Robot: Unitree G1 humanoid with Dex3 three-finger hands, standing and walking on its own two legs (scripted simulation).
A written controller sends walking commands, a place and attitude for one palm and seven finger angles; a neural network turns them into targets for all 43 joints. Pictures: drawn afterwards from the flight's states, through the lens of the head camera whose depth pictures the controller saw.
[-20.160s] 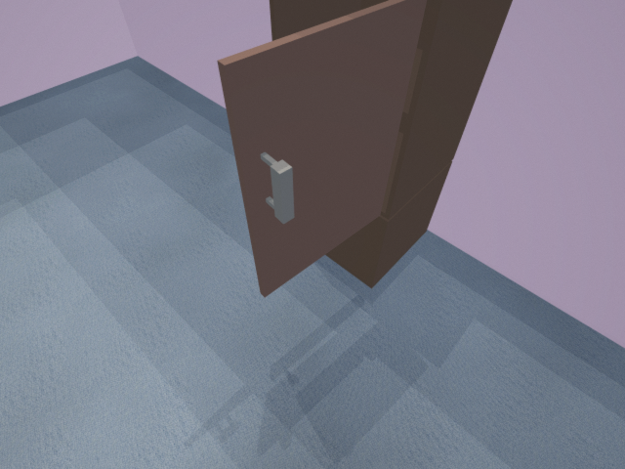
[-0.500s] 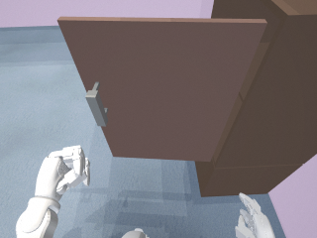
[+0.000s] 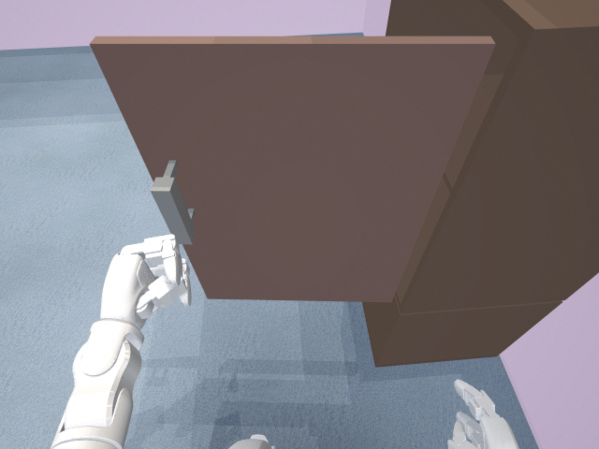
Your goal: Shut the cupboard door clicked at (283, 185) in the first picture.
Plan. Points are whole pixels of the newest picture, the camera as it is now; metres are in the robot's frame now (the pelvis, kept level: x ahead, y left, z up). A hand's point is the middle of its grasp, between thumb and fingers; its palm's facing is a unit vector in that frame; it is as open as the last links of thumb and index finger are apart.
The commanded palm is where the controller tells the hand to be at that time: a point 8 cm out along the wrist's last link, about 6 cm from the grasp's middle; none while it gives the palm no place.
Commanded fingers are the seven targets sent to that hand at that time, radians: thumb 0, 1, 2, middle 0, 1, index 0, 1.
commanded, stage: bring the fist close to the handle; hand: left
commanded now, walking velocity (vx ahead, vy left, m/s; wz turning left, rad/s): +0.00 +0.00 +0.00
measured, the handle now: (178, 202) +0.44 +0.21 +0.07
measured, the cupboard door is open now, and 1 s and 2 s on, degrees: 84 84 67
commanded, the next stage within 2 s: push the door shut along its arc in 0.70 s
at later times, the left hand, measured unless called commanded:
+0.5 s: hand (192, 246) +0.36 +0.17 +0.08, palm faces +0.02 -1.00 -0.03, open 3.1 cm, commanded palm +0.32 +0.22 +0.07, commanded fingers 0.00 0.90 0.90 -1.30 -1.50 -1.30 -1.50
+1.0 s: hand (196, 244) +0.36 +0.16 +0.07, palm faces -0.01 -1.00 -0.05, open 3.1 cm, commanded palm +0.35 +0.21 +0.07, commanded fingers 0.00 0.90 0.90 -1.30 -1.50 -1.30 -1.50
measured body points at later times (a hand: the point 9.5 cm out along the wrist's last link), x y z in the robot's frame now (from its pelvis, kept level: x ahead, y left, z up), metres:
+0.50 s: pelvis +0.00 +0.00 +0.00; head +0.05 -0.01 +0.45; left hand +0.35 +0.22 +0.08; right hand +0.12 -0.25 -0.10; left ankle +0.03 +0.10 -0.69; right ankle -0.01 -0.10 -0.69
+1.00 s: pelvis -0.01 +0.00 +0.00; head +0.04 -0.01 +0.45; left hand +0.36 +0.22 +0.08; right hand +0.14 -0.25 -0.10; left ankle +0.03 +0.10 -0.69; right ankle -0.01 -0.10 -0.69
